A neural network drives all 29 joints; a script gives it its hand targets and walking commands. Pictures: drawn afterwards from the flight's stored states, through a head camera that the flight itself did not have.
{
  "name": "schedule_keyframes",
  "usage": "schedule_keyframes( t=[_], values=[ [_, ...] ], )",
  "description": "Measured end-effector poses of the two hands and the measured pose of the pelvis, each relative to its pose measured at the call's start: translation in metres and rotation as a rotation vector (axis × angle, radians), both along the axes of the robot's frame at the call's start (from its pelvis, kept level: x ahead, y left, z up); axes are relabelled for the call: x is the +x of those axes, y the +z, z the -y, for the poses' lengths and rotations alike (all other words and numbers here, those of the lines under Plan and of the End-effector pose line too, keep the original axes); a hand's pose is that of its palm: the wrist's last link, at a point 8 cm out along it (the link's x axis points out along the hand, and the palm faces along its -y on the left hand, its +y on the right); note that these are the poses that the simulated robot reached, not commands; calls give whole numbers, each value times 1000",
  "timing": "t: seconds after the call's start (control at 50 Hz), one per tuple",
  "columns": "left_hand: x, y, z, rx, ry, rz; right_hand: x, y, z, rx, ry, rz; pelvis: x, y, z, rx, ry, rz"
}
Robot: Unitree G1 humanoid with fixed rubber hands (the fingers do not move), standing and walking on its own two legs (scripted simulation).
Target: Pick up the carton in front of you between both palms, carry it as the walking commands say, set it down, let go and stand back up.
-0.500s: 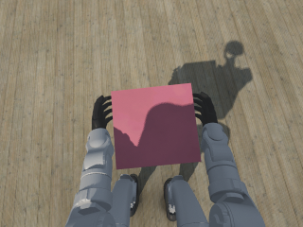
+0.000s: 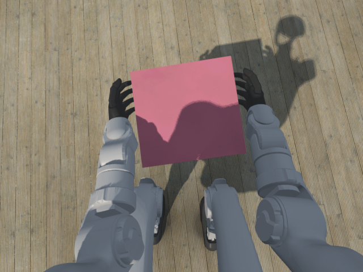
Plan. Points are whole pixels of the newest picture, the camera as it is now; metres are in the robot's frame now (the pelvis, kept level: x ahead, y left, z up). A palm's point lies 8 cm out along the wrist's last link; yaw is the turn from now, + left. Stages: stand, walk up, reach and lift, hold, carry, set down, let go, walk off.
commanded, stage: set down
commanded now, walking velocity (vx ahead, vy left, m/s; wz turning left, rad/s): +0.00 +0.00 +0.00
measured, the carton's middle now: (188, 119) +0.44 -0.01 -0.17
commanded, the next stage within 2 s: none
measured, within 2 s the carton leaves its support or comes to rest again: rests again in 1.20 s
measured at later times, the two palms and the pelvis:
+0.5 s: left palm (138, 125) +0.45 +0.13 -0.24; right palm (238, 108) +0.49 -0.16 -0.24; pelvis -0.02 +0.00 -0.11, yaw +1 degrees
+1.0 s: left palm (142, 122) +0.47 +0.13 -0.30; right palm (232, 113) +0.50 -0.17 -0.33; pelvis -0.02 -0.01 -0.17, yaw +2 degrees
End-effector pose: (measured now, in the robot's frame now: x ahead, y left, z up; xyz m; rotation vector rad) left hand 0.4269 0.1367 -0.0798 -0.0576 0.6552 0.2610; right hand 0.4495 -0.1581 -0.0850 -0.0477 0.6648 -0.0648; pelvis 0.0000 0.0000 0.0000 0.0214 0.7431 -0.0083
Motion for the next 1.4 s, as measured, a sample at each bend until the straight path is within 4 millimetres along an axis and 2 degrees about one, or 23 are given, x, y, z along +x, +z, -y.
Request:
schedule_keyframes(
  t=[0.24, 0.6, 0.72, 0.92, 1.12, 1.4],
  values=[
    [8, -80, 3, -2, 32, -16, 19, -78, 2, -11, 38, -13, -12, -59, 0, 9, 3, -33],
    [23, -193, 10, 14, 58, -69, 48, -190, 7, -33, 96, -63, -25, -133, 5, 37, -5, -12],
    [45, -208, 10, 41, 37, -71, 58, -220, 9, -37, 105, -66, -25, -152, 7, 48, -4, 12],
    [47, -219, 8, 32, 44, -87, 54, -241, 7, -44, 120, -90, -23, -166, 8, 58, -17, 22],
    [45, -227, 6, 16, 17, -100, 52, -246, 7, -63, 127, -115, -29, -172, 7, 50, -12, 48],
    [48, -243, -9, 19, -24, -129, 57, -254, -3, -35, 141, -132, -29, -179, 1, 32, 6, 66]
  ],
)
